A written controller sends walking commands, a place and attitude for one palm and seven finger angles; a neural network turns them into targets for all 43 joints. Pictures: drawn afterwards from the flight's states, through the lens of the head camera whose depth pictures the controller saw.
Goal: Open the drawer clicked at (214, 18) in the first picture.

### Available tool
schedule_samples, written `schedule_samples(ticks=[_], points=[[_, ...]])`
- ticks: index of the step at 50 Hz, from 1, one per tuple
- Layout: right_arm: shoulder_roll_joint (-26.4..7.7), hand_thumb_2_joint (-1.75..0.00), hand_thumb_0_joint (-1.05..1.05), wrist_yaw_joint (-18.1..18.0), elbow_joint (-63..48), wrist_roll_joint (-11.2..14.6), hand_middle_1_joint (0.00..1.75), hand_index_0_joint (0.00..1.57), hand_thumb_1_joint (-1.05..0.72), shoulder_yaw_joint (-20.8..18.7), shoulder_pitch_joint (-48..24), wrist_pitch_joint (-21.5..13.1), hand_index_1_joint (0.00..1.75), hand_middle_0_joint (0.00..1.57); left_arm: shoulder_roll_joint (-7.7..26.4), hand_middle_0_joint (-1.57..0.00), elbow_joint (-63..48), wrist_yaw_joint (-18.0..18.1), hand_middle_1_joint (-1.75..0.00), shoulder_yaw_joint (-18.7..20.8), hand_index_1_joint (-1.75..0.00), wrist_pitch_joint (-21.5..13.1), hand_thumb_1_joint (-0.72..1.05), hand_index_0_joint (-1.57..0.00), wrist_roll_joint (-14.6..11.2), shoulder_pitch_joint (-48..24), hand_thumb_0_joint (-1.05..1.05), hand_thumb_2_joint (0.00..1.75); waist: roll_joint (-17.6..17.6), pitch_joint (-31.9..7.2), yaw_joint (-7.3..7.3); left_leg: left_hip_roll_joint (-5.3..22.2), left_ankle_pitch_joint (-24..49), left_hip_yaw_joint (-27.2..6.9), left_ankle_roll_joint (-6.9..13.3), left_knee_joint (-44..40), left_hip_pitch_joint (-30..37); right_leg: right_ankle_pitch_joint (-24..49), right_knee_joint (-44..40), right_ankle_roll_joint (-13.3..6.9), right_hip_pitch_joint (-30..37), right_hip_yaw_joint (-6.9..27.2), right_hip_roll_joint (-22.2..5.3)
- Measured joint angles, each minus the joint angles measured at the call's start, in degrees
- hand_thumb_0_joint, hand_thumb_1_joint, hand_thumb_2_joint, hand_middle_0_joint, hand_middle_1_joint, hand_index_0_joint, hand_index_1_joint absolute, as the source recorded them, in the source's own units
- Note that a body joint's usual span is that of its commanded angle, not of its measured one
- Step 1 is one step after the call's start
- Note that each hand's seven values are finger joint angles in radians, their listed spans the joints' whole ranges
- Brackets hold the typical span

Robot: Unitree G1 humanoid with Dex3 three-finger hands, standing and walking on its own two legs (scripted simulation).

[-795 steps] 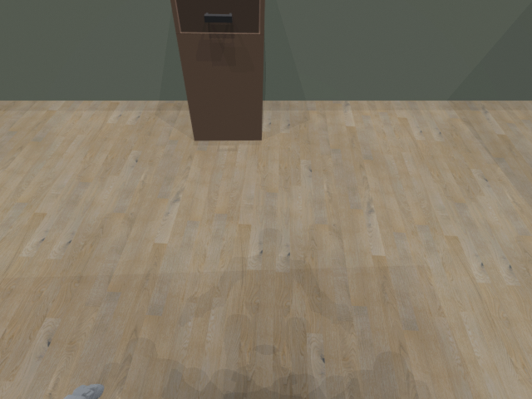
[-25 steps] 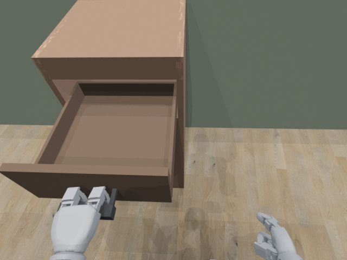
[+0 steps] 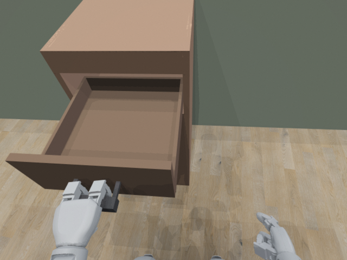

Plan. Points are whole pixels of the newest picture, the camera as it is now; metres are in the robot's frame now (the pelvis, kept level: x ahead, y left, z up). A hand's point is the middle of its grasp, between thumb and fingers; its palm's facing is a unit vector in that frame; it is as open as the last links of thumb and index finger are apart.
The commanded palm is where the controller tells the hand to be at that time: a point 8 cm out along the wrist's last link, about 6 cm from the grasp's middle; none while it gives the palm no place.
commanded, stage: open the thumb to release the handle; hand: left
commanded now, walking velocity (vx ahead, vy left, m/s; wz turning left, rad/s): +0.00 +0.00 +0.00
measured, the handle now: (93, 193) +0.26 +0.21 +0.01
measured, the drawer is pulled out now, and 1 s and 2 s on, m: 0.30 0.30 0.30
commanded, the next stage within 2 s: lift the hand off the handle in 0.34 s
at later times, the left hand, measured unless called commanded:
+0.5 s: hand (89, 221) +0.20 +0.21 -0.01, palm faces +0.03 -0.09 -1.00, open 13.5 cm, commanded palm +0.18 +0.22 +0.04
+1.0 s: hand (85, 213) +0.21 +0.21 +0.01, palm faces +0.03 -0.10 -0.99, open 13.6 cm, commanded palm +0.19 +0.22 +0.08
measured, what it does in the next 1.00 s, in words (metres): stands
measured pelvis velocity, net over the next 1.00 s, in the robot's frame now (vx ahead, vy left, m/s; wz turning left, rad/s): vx -0.02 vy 0.01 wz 0.01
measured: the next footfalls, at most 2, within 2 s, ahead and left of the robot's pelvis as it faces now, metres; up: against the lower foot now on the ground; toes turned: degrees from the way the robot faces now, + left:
none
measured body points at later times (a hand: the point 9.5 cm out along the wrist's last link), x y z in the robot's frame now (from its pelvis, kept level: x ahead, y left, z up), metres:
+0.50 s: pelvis -0.01 +0.00 +0.00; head +0.03 -0.02 +0.45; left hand +0.20 +0.21 +0.04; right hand +0.19 -0.23 -0.10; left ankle -0.01 +0.14 -0.68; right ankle +0.00 -0.10 -0.68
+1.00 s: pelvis -0.02 +0.01 +0.02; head +0.02 -0.02 +0.47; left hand +0.21 +0.22 +0.07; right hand +0.18 -0.21 -0.09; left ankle -0.01 +0.14 -0.68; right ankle +0.00 -0.10 -0.68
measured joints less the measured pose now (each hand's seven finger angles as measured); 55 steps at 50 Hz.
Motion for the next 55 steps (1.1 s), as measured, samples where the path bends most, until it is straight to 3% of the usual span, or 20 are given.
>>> schedule_samples(ticks=[6, 13, 22, 30, 38, 55], points=[[0.22, -0.90, 0.02, -1.05, 0.69, 0.37, 0.30, 0.20, -0.91, 0.31, -0.16, -0.03, 0.30, 0.20, 0.00, -0.33, 1.78, -1.06, -1.29, 0.04, -1.30, 0.69, 0.40, -0.38, -0.47, -2.16, 0.01, 0.68, 0.07, 0.51, 0.12, -0.14, 1.03, -0.50, -0.08, -1.33, 0.99, 0.85, -1.40, -0.10, 1.24, -0.49, -0.10], [0.39, -0.90, 0.02, -1.56, 0.73, 0.50, 0.30, 0.20, -0.91, 0.42, -0.65, -0.41, 0.30, 0.20, 0.90, -0.33, 2.70, -2.41, -1.26, 0.73, -1.26, -1.16, 0.00, -0.35, -0.66, -2.83, 0.01, 0.51, -0.27, 0.66, -0.02, -0.08, 1.94, -0.52, -0.14, -2.50, 1.74, 1.81, -2.61, -0.14, 1.99, -0.51, 0.00], [0.11, -0.90, 0.02, -0.98, 0.24, 0.31, 0.30, 0.20, -0.91, -0.20, -0.85, -0.33, 0.30, 0.20, 0.39, -0.29, 2.62, -1.47, -1.20, 1.06, -1.22, -1.76, -0.39, -0.32, -0.38, -2.52, 0.00, 0.34, -0.39, 0.27, -0.32, -0.03, 1.72, -0.29, 0.09, -1.49, 0.81, 1.90, -1.95, 0.05, 1.10, -0.23, 0.06], [0.04, -0.90, 0.02, -1.29, 0.87, 0.38, 0.30, 0.20, -0.91, -0.19, -0.36, 0.08, 0.30, 0.20, -0.25, -0.29, 3.57, -0.09, -1.20, -0.85, -1.21, 0.23, -0.47, -0.32, 0.54, -4.21, 0.00, 0.31, -0.13, 0.50, 0.10, -0.35, 1.59, -0.55, 0.42, -0.76, 0.24, 1.80, -1.52, 0.35, 0.85, -0.44, -0.28], [0.78, -0.90, 0.02, -2.11, 1.98, 0.69, 0.30, 0.20, -0.91, 0.40, -0.49, 0.30, 0.30, 0.20, -0.44, -0.31, 5.83, -0.89, -1.22, -2.10, -1.20, 1.27, -0.49, -0.32, 0.17, -7.04, 0.00, 0.30, 0.13, 0.93, 0.43, -0.58, 2.34, -0.89, 0.49, -1.69, 0.97, 2.46, -2.59, 0.43, 1.81, -0.76, -0.47], [0.06, -0.90, 0.02, -2.65, 1.33, 1.34, 0.30, 0.20, -0.91, 0.58, -0.42, 0.74, 0.30, 0.20, 1.75, -0.33, 0.74, -6.59, -1.21, -1.43, -1.23, 3.05, -0.49, -0.37, -3.23, -7.11, 0.00, 0.30, 0.86, 3.00, 0.64, -0.74, 4.99, -0.78, 0.54, -8.60, 9.06, 4.95, -9.26, 0.55, 9.83, -0.70, -0.41]])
